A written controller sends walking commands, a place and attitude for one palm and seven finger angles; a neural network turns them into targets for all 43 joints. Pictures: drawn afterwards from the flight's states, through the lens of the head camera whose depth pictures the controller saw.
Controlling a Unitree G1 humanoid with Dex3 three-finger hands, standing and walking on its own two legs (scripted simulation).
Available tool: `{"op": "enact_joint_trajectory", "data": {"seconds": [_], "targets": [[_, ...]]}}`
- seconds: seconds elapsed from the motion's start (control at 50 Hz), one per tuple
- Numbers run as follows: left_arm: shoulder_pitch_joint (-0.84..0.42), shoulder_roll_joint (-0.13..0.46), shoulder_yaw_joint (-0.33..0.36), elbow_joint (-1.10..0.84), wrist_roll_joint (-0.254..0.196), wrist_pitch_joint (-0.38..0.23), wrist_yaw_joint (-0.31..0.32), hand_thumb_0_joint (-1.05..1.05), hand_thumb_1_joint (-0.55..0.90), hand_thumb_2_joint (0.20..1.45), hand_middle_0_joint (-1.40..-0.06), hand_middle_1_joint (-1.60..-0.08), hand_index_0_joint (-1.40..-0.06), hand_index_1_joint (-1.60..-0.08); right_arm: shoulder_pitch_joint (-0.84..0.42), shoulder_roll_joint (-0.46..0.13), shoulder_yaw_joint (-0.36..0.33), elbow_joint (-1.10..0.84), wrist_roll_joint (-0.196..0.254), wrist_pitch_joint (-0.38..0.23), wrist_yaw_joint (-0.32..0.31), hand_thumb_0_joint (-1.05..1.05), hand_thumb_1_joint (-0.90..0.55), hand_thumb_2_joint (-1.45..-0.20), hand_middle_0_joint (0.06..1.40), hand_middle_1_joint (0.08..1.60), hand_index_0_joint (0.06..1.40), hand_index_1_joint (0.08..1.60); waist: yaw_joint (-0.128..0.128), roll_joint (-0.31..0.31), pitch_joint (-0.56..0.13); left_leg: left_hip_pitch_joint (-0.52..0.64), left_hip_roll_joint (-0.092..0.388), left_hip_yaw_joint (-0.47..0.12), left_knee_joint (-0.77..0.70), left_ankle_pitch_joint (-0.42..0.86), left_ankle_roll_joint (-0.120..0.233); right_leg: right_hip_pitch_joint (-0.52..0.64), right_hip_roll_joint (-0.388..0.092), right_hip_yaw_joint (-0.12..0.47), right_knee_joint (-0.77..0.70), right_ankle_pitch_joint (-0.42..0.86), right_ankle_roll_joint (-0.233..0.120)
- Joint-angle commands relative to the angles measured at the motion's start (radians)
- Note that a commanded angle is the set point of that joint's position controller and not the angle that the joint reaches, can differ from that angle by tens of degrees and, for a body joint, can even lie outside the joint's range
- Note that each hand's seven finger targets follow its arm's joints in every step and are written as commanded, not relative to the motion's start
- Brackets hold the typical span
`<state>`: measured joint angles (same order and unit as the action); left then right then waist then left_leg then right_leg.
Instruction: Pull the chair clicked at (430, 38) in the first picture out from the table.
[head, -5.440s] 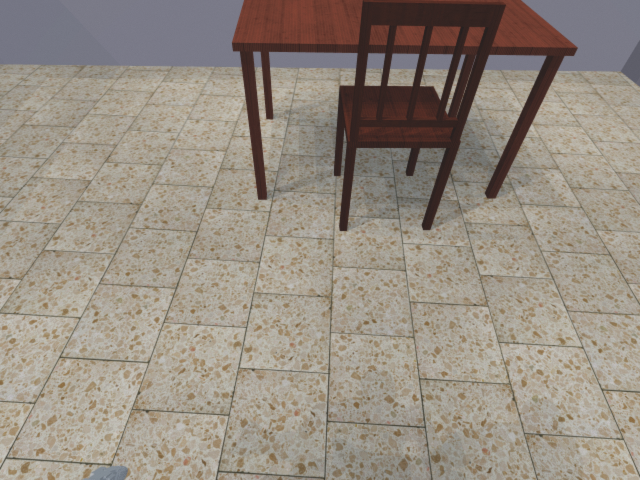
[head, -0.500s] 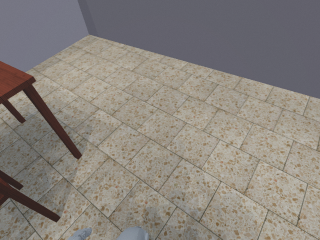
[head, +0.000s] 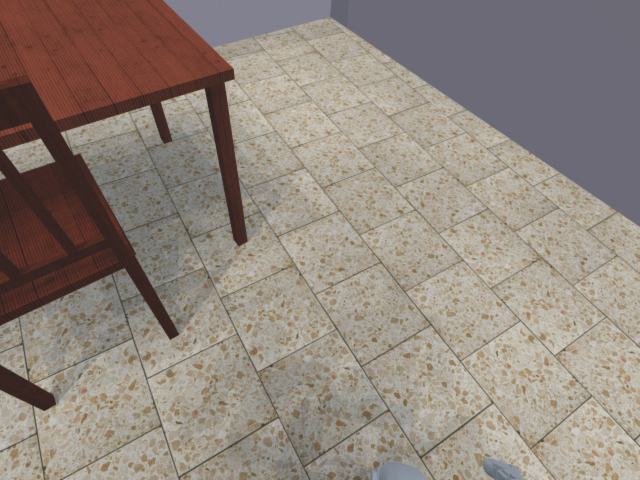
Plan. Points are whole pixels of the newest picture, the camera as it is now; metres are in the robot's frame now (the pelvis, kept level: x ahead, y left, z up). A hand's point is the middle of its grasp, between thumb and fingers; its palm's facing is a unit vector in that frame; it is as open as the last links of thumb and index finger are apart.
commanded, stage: turn to face it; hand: left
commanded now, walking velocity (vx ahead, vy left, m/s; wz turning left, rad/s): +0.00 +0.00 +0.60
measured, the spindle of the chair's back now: out of the picture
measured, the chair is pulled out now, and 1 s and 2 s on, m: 0.00 0.00 0.00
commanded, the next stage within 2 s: take the last steps up to it in 1.08 s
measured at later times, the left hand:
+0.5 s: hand out of the picture +0.01 +0.19 -0.15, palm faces +0.30 -0.92 -0.25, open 7.3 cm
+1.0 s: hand out of the picture -0.04 +0.23 -0.15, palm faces +0.52 -0.81 -0.26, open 7.3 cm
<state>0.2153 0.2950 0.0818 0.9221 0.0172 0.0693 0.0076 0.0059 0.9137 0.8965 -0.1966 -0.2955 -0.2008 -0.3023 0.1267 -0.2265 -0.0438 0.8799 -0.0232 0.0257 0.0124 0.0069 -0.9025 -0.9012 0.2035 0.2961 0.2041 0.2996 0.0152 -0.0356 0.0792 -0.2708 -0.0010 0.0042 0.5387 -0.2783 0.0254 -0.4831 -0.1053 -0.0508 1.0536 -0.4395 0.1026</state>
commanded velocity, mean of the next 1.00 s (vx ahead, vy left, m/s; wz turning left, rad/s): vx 0.00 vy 0.00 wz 0.49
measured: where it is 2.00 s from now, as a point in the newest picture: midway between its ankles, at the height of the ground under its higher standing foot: outside the picture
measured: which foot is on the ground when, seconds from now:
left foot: down 0.00-0.20, up 0.22-0.58, down 0.60-1.00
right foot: up 0.00-0.18, down 0.20-0.60, up 0.62-1.00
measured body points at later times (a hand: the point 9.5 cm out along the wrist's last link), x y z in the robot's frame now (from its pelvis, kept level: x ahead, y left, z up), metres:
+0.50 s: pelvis -0.01 -0.02 +0.00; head +0.03 -0.02 +0.45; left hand +0.00 +0.24 -0.13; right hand +0.14 -0.26 -0.15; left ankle -0.06 +0.10 -0.68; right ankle +0.02 -0.15 -0.74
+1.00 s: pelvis -0.02 +0.00 +0.00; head +0.01 +0.02 +0.45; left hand -0.07 +0.27 -0.13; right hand +0.17 -0.17 -0.14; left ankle -0.06 +0.10 -0.74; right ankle +0.04 -0.12 -0.71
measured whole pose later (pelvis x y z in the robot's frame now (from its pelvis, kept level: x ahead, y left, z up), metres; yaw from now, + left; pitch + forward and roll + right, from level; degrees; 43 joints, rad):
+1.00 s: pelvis -0.02 +0.00 +0.00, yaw +32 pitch +0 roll +0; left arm 0.16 0.23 0.05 0.90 0.01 0.06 0.02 0.00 0.91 0.90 -0.20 -0.30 -0.20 -0.30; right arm 0.20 -0.20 -0.04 0.92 -0.03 0.04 0.01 0.01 -0.90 -0.90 0.21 0.30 0.21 0.30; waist -0.03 0.00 0.06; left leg -0.27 -0.04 -0.04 0.49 -0.22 0.03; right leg -0.36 -0.05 -0.03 0.78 -0.42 0.07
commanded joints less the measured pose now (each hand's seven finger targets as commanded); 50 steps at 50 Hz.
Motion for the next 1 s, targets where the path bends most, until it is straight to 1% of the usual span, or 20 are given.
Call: {"op": "enact_joint_trajectory", "data": {"seconds": [0.0, 0.08, 0.14, 0.16, 0.18, 0.2, 0.24, 0.28, 0.34, 0.46, 0.52, 0.54, 0.56, 0.58, 0.6, 0.62, 0.66, 0.7, 0.88, 0.98], "targets": [[-0.054, 0.044, 0.006, -0.119, -0.006, -0.036, 0.004, 0.000, 0.900, 0.900, -0.200, -0.300, -0.200, -0.300, 0.046, -0.228, -0.069, -0.048, 0.001, -0.008, -0.016, 0.000, -0.900, -0.900, 0.200, 0.300, 0.200, 0.300, -0.047, 0.189, -0.115, 0.141, 0.232, -0.258, -0.169, 0.433, 0.146, -0.028, 0.023, 0.030, -0.096, -0.001, 0.002], [-0.029, 0.033, 0.002, -0.129, -0.011, -0.044, 0.009, 0.000, 0.900, 0.900, -0.200, -0.300, -0.200, -0.300, 0.021, -0.231, -0.077, -0.055, -0.003, 0.002, -0.014, 0.000, -0.900, -0.900, 0.200, 0.300, 0.200, 0.300, -0.031, 0.203, -0.128, 0.077, 0.209, -0.319, -0.137, 0.427, 0.138, 0.106, 0.067, 0.021, -0.284, 0.008, -0.011], [0.042, 0.057, 0.007, -0.121, -0.013, -0.061, 0.014, 0.000, 0.900, 0.900, -0.200, -0.300, -0.200, -0.300, -0.001, -0.216, -0.078, -0.065, 0.006, 0.006, -0.009, 0.000, -0.900, -0.900, 0.200, 0.300, 0.200, 0.300, 0.010, 0.177, -0.130, -0.045, 0.156, -0.330, -0.052, 0.378, 0.088, 0.307, 0.078, 0.011, -0.542, 0.180, -0.023], [0.079, 0.094, 0.017, -0.118, -0.006, -0.072, 0.020, 0.000, 0.900, 0.900, -0.200, -0.300, -0.200, -0.300, 0.009, -0.177, -0.074, -0.071, 0.013, 0.005, -0.006, 0.000, -0.900, -0.900, 0.200, 0.300, 0.200, 0.300, 0.028, 0.076, -0.153, -0.147, 0.098, -0.289, 0.054, 0.236, 0.035, 0.438, -0.014, 0.093, -0.684, 0.232, -0.044], [0.093, 0.195, 0.034, -0.122, 0.011, -0.083, 0.029, 0.000, 0.900, 0.900, -0.200, -0.300, -0.200, -0.300, 0.041, -0.095, -0.060, -0.092, 0.019, 0.003, -0.001, 0.000, -0.900, -0.900, 0.200, 0.300, 0.200, 0.300, 0.028, -0.238, -0.165, -0.341, -0.064, -0.085, 0.308, -0.178, -0.058, 0.545, -0.309, 0.392, -0.777, 0.327, -0.153], [0.079, 0.206, 0.027, -0.137, 0.003, -0.074, 0.027, 0.000, 0.900, 0.900, -0.200, -0.300, -0.200, -0.300, 0.038, -0.140, -0.071, -0.097, 0.005, 0.009, -0.002, 0.000, -0.900, -0.900, 0.200, 0.300, 0.200, 0.300, 0.026, -0.211, -0.159, -0.320, -0.039, -0.086, 0.511, -0.318, -0.061, 0.402, -0.407, 0.397, -0.785, 0.321, -0.239], [-0.030, 0.141, 0.019, -0.159, 0.002, -0.068, 0.030, 0.000, 0.900, 0.900, -0.200, -0.300, -0.200, -0.300, 0.030, -0.138, -0.077, -0.071, 0.001, 0.026, 0.007, 0.000, -0.900, -0.900, 0.200, 0.300, 0.200, 0.300, -0.017, -0.167, -0.075, -0.316, 0.008, -0.093, 0.686, -0.224, -0.063, 0.268, -0.314, 0.300, -0.796, 0.216, -0.227], [-0.080, 0.086, -0.001, -0.163, 0.004, -0.074, 0.027, 0.000, 0.900, 0.900, -0.200, -0.300, -0.200, -0.300, 0.054, -0.121, -0.068, -0.038, -0.002, 0.031, 0.020, 0.000, -0.900, -0.900, 0.200, 0.300, 0.200, 0.300, -0.043, -0.125, -0.039, -0.313, 0.032, -0.045, 0.716, -0.116, -0.086, 0.266, -0.228, 0.113, -0.746, 0.331, -0.199], [-0.026, 0.096, 0.000, -0.141, 0.008, -0.075, 0.029, 0.000, 0.900, 0.900, -0.200, -0.300, -0.200, -0.300, 0.025, -0.104, -0.060, -0.040, 0.006, 0.036, 0.025, 0.000, -0.900, -0.900, 0.200, 0.300, 0.200, 0.300, -0.015, -0.142, -0.054, -0.280, 0.039, 0.007, 0.598, -0.132, -0.104, 0.322, -0.233, 0.029, -0.723, 0.441, -0.201], [0.043, 0.152, 0.019, -0.102, 0.015, -0.063, 0.026, 0.000, 0.900, 0.900, -0.200, -0.300, -0.200, -0.300, -0.039, -0.083, -0.039, -0.057, 0.012, 0.022, 0.027, 0.000, -0.900, -0.900, 0.200, 0.300, 0.200, 0.300, 0.030, -0.200, -0.094, -0.173, 0.037, 0.089, 0.289, -0.190, -0.093, 0.386, -0.272, -0.032, -0.648, 0.571, -0.213], [0.042, 0.161, 0.027, -0.091, 0.008, -0.054, 0.021, 0.000, 0.900, 0.900, -0.200, -0.300, -0.200, -0.300, 0.030, -0.098, -0.040, -0.046, 0.011, 0.007, 0.020, 0.000, -0.900, -0.900, 0.200, 0.300, 0.200, 0.300, 0.000, -0.180, -0.145, -0.033, 0.017, 0.127, 0.046, -0.056, -0.075, 0.384, -0.255, -0.099, -0.522, 0.599, -0.158], [0.039, 0.143, 0.026, -0.089, 0.000, -0.049, 0.017, 0.000, 0.900, 0.900, -0.200, -0.300, -0.200, -0.300, 0.080, -0.129, -0.048, -0.036, 0.010, 0.000, 0.021, 0.000, -0.900, -0.900, 0.200, 0.300, 0.200, 0.300, -0.032, -0.080, -0.168, 0.097, 0.033, 0.097, -0.101, 0.077, -0.061, 0.308, -0.237, -0.126, -0.407, 0.533, -0.114], [0.047, 0.093, 0.022, -0.116, -0.009, -0.044, 0.011, 0.000, 0.900, 0.900, -0.200, -0.300, -0.200, -0.300, 0.144, -0.239, -0.075, -0.032, 0.002, -0.011, 0.015, 0.000, -0.900, -0.900, 0.200, 0.300, 0.200, 0.300, -0.070, 0.189, -0.215, 0.281, 0.235, -0.178, -0.161, 0.342, 0.031, 0.075, -0.132, -0.165, -0.194, 0.226, -0.038], [-0.015, 0.033, -0.004, -0.166, -0.006, -0.042, 0.007, 0.000, 0.900, 0.900, -0.200, -0.300, -0.200, -0.300, 0.206, -0.324, -0.091, -0.019, 0.007, -0.008, 0.007, 0.000, -0.900, -0.900, 0.200, 0.300, 0.200, 0.300, -0.102, 0.380, -0.204, 0.316, 0.437, -0.395, -0.174, 0.712, 0.167, -0.123, -0.039, -0.106, -0.016, -0.267, 0.004], [-0.083, 0.050, -0.004, -0.167, 0.002, -0.033, 0.017, 0.000, 0.900, 0.900, -0.200, -0.300, -0.200, -0.300, 0.248, -0.300, -0.088, 0.010, 0.006, -0.011, -0.006, 0.000, -0.900, -0.900, 0.200, 0.300, 0.200, 0.300, -0.127, 0.278, -0.208, 0.279, 0.423, -0.380, -0.161, 0.679, 0.195, -0.128, -0.039, -0.004, 0.084, -0.227, -0.013], [-0.097, 0.034, 0.002, -0.149, -0.003, -0.034, 0.018, 0.000, 0.900, 0.900, -0.200, -0.300, -0.200, -0.300, 0.205, -0.279, -0.081, 0.005, 0.003, -0.012, -0.018, 0.000, -0.900, -0.900, 0.200, 0.300, 0.200, 0.300, -0.104, 0.298, -0.179, 0.245, 0.369, -0.333, -0.154, 0.624, 0.178, -0.151, -0.038, 0.025, 0.127, -0.159, -0.014], [-0.067, 0.047, 0.005, -0.108, -0.004, -0.035, 0.007, 0.000, 0.900, 0.900, -0.200, -0.300, -0.200, -0.300, 0.084, -0.212, -0.058, -0.029, 0.001, -0.013, -0.022, 0.000, -0.900, -0.900, 0.200, 0.300, 0.200, 0.300, -0.052, 0.212, -0.117, 0.141, 0.282, -0.218, -0.173, 0.518, 0.138, -0.102, -0.042, 0.035, 0.133, -0.023, -0.011], [-0.019, 0.046, 0.005, -0.081, -0.003, -0.031, 0.003, 0.000, 0.900, 0.900, -0.200, -0.300, -0.200, -0.300, 0.055, -0.193, -0.048, -0.040, 0.004, -0.018, -0.022, 0.000, -0.900, -0.900, 0.200, 0.300, 0.200, 0.300, -0.029, 0.203, -0.113, 0.121, 0.232, -0.168, -0.191, 0.480, 0.118, -0.058, -0.025, 0.025, 0.102, 0.040, -0.009], [-0.059, 0.015, -0.009, -0.097, -0.007, -0.033, 0.011, 0.000, 0.900, 0.900, -0.200, -0.300, -0.200, -0.300, 0.104, -0.186, -0.052, -0.015, -0.003, -0.005, -0.023, 0.000, -0.900, -0.900, 0.200, 0.300, 0.200, 0.300, -0.055, 0.174, -0.111, 0.146, 0.236, -0.278, -0.201, 0.389, 0.161, 0.031, 0.038, 0.025, -0.175, -0.009, -0.021], [0.031, 0.008, -0.013, -0.075, -0.014, -0.051, 0.019, 0.000, 0.900, 0.900, -0.200, -0.300, -0.200, -0.300, 0.072, -0.170, -0.051, -0.014, 0.001, 0.000, -0.021, 0.000, -0.900, -0.900, 0.200, 0.300, 0.200, 0.300, -0.014, 0.171, -0.135, 0.062, 0.194, -0.300, -0.130, 0.420, 0.131, 0.239, 0.082, 0.009, -0.467, 0.114, -0.046]]}}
